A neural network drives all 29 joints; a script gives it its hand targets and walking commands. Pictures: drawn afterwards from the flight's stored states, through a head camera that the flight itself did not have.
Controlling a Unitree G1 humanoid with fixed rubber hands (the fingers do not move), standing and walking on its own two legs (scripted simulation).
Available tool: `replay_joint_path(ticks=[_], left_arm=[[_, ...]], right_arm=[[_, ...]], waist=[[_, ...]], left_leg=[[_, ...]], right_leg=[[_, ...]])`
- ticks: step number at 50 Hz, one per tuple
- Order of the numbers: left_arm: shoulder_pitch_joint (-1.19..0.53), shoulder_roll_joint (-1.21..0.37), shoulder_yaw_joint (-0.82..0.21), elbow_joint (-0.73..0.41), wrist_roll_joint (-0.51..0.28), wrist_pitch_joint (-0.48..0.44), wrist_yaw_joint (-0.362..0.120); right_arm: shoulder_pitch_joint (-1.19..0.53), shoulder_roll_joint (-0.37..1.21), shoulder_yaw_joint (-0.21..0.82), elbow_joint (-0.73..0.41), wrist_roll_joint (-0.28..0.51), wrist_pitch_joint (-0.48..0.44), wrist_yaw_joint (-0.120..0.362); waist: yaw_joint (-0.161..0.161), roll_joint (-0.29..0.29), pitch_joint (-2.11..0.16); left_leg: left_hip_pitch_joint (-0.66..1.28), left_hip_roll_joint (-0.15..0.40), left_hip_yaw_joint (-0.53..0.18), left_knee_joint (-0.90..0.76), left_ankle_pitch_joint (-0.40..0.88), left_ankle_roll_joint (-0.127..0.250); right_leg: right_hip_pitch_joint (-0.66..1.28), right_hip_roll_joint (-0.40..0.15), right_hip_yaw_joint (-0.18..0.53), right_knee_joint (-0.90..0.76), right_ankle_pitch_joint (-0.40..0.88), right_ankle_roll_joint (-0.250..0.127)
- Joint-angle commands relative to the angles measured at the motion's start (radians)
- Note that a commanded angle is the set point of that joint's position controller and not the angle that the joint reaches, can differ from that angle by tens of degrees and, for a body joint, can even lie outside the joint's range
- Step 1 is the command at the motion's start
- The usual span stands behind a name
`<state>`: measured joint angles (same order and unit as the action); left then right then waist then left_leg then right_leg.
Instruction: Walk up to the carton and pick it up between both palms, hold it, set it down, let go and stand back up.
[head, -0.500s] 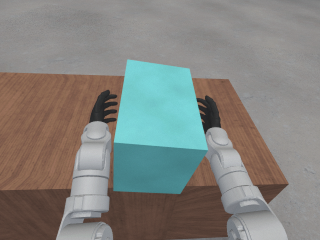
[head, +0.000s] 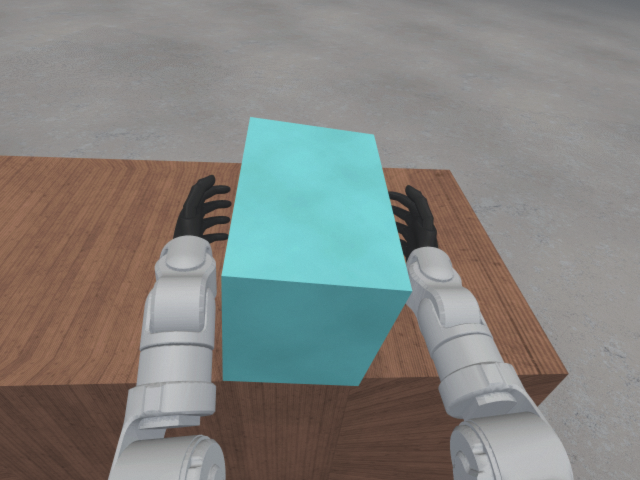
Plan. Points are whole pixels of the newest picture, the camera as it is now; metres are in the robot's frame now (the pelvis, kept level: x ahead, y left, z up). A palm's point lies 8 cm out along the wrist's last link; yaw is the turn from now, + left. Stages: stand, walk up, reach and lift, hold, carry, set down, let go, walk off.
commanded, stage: hold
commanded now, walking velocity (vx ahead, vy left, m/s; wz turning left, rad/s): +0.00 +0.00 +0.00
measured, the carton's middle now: (303, 249) +0.42 +0.00 +0.09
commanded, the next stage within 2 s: none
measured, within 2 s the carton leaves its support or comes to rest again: neither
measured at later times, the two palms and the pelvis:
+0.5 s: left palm (184, 232) +0.36 +0.14 +0.18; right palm (419, 236) +0.36 -0.14 +0.17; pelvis +0.01 +0.00 +0.00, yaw +0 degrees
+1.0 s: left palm (183, 227) +0.36 +0.14 +0.19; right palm (423, 231) +0.36 -0.14 +0.18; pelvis +0.00 +0.00 +0.00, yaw +0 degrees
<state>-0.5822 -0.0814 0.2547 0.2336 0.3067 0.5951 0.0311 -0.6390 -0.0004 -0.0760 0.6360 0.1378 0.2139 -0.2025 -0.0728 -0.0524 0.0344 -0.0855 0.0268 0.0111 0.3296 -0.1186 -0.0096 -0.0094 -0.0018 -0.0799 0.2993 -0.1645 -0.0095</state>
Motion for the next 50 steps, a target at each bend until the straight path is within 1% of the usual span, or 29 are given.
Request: replay_joint_path(ticks=[1,5,9,19,26,32,40,45,50], left_arm=[[-0.676,-0.59,-0.513,-0.137,-0.13,-0.064,-0.132],[-0.675,-0.592,-0.525,-0.157,-0.138,-0.06,-0.128],[-0.664,-0.59,-0.534,-0.176,-0.142,-0.045,-0.127],[-0.632,-0.578,-0.543,-0.23,-0.135,0.011,-0.146],[-0.649,-0.579,-0.561,-0.269,-0.147,0.027,-0.147],[-0.676,-0.576,-0.556,-0.251,-0.152,0.034,-0.141],[-0.707,-0.568,-0.514,-0.18,-0.139,0.04,-0.146],[-0.723,-0.568,-0.496,-0.154,-0.132,0.037,-0.153],[-0.727,-0.573,-0.5,-0.168,-0.131,0.032,-0.156]], right_arm=[[-0.834,0.617,0.438,-0.36,0.065,-0.086,0.078],[-0.836,0.618,0.463,-0.391,0.08,-0.078,0.073],[-0.821,0.613,0.481,-0.408,0.095,-0.061,0.066],[-0.772,0.589,0.489,-0.419,0.126,-0.01,0.05],[-0.793,0.595,0.499,-0.457,0.141,0.008,0.05],[-0.827,0.605,0.493,-0.457,0.134,0.019,0.056],[-0.862,0.609,0.453,-0.397,0.108,0.024,0.065],[-0.876,0.61,0.433,-0.367,0.101,0.021,0.068],[-0.874,0.61,0.436,-0.365,0.109,0.017,0.066]], waist=[[0.0,0.062,-0.442],[0.003,0.054,-0.462],[-0.001,0.052,-0.454],[-0.023,0.073,-0.392],[-0.021,0.081,-0.405],[-0.01,0.068,-0.406],[-0.004,0.05,-0.384],[-0.006,0.054,-0.389],[-0.012,0.068,-0.408]], left_leg=[[0.247,-0.06,-0.002,0.011,0.149,0.001],[0.256,-0.059,-0.007,0.019,0.175,0.0],[0.261,-0.06,-0.01,0.022,0.194,-0.002],[0.26,-0.058,-0.01,0.019,0.217,-0.014],[0.255,-0.055,-0.011,0.019,0.21,-0.018],[0.237,-0.053,-0.008,0.004,0.149,-0.007],[0.216,-0.054,0.003,-0.021,0.062,0.012],[0.218,-0.055,0.007,-0.022,0.06,0.014],[0.233,-0.056,0.004,-0.007,0.11,0.006]], right_leg=[[-0.004,0.047,-0.009,-0.031,0.195,0.07],[0.003,0.052,-0.008,-0.026,0.215,0.072],[0.008,0.057,-0.008,-0.025,0.229,0.073],[0.017,0.06,-0.005,-0.032,0.231,0.07],[0.012,0.059,-0.005,-0.033,0.203,0.067],[-0.01,0.055,0.0,-0.043,0.13,0.065],[-0.036,0.046,0.006,-0.059,0.037,0.066],[-0.035,0.045,0.005,-0.059,0.033,0.067],[-0.018,0.049,0.003,-0.05,0.085,0.07]])
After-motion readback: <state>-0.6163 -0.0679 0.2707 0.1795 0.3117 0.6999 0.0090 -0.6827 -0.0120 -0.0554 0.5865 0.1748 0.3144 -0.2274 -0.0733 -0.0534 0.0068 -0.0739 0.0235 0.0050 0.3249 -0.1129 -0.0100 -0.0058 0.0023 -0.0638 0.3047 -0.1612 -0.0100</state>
